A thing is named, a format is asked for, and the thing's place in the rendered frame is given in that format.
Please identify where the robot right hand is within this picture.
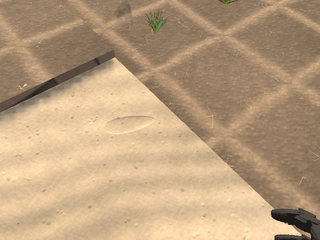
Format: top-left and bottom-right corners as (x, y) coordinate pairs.
(271, 208), (320, 240)

